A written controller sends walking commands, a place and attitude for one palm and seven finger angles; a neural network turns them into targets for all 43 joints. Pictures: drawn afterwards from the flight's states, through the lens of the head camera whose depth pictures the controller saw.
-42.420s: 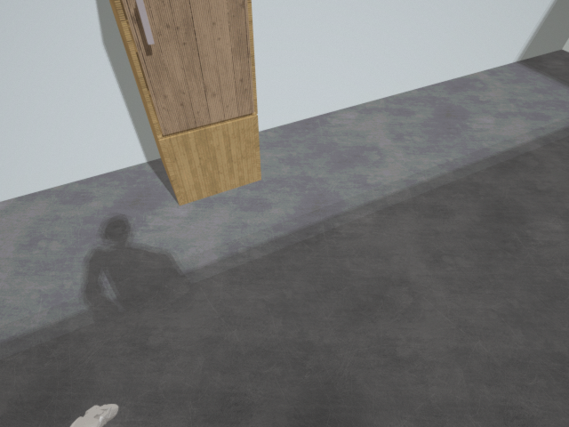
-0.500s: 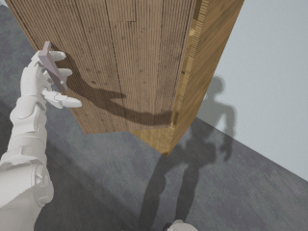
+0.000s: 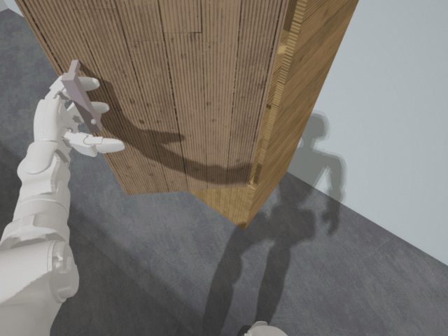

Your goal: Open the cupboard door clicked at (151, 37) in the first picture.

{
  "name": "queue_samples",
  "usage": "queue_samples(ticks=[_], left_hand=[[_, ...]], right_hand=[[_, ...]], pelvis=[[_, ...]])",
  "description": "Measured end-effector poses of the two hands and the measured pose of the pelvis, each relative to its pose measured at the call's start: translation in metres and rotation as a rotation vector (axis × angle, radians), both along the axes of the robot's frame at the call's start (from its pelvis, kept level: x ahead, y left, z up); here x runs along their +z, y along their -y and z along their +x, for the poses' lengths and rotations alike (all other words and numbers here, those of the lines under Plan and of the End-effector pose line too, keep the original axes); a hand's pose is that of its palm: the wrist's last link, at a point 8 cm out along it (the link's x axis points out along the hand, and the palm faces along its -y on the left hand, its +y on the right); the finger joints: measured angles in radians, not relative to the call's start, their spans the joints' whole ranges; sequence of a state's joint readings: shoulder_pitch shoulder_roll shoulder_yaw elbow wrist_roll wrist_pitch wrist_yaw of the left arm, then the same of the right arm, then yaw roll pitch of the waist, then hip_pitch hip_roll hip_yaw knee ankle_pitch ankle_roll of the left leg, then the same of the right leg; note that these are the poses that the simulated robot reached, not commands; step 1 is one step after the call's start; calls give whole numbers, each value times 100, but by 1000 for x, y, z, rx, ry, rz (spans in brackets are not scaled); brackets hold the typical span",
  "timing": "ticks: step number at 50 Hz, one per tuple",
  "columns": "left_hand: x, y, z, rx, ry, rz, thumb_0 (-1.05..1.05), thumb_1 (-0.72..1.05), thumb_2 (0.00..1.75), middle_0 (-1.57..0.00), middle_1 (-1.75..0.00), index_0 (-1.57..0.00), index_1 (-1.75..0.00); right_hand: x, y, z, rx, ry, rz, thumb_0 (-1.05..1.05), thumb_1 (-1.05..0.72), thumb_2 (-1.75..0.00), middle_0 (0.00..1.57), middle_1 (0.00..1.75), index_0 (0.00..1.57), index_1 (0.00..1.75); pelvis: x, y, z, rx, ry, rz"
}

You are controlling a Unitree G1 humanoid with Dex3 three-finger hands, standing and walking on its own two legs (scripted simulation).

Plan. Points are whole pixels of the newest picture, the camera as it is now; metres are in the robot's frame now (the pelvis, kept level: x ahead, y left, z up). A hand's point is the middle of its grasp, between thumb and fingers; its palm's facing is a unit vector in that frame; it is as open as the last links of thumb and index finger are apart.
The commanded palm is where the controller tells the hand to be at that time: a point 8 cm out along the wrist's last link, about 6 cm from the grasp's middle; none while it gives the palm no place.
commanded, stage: close the thumb around the handle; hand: left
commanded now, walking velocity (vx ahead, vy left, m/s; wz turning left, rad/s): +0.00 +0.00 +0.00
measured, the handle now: (86, 98) +0.52 +0.24 +0.11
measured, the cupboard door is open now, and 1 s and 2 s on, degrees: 42 52 84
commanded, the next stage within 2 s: pull the door open along its arc in 0.52 s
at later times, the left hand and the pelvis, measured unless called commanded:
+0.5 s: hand (94, 119) +0.47 +0.22 +0.11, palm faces +0.06 -1.00 -0.01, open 5.5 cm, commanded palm +0.44 +0.26 +0.11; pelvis +0.00 +0.00 +0.00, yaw +0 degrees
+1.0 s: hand (96, 148) +0.40 +0.20 +0.11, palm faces +0.02 -1.00 +0.00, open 5.7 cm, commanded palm +0.36 +0.25 +0.11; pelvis +0.01 +0.00 +0.01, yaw -1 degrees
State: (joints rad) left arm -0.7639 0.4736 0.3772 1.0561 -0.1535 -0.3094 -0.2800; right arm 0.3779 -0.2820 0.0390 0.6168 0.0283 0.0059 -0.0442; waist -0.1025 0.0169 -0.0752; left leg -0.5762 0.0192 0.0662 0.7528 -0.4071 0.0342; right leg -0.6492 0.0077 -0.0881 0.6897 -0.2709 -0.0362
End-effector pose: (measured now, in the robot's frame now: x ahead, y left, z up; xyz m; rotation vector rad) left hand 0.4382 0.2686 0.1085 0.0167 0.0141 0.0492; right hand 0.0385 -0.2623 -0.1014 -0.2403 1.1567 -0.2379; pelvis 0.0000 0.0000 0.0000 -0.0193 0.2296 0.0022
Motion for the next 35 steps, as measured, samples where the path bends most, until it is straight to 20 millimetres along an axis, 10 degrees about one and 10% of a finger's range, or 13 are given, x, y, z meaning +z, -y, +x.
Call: queue_samples(ticks=[22, 35], left_hand=[[-1, 0, 6, 7, 2, 1, 1, 71, 82, -38, -133, -37, -133], [-1, 1, 3, 10, 6, -1, 1, 77, 82, -37, -135, -35, -135]], right_hand=[[-4, -8, -4, 8, -31, 15, 0, -90, -90, 21, 30, 20, 30], [-2, -4, 0, -3, -21, 14, 0, -90, -90, 21, 30, 20, 30]], pelvis=[[-1, -4, 4, 4, -5, -2], [1, -2, 7, -4, 0, -1]])
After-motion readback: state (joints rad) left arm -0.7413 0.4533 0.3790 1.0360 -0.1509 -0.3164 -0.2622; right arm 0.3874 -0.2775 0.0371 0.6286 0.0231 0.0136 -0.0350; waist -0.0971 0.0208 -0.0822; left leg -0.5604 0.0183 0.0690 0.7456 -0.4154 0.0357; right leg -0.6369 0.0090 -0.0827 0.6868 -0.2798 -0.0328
